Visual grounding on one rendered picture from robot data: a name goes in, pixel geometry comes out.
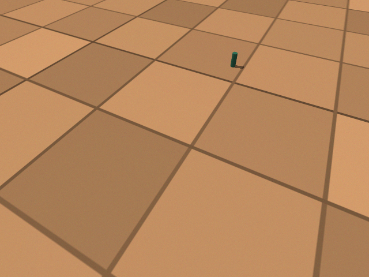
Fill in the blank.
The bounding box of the can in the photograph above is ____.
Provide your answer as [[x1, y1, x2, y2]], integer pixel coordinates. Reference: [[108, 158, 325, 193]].
[[231, 52, 238, 68]]

